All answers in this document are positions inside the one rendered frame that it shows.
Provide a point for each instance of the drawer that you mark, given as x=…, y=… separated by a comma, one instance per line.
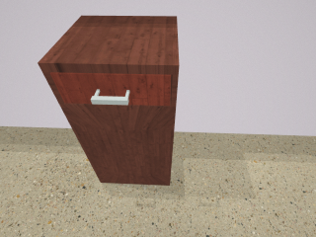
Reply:
x=144, y=89

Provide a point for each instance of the cabinet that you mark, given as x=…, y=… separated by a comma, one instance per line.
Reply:
x=125, y=144

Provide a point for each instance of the handle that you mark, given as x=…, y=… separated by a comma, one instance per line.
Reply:
x=110, y=100

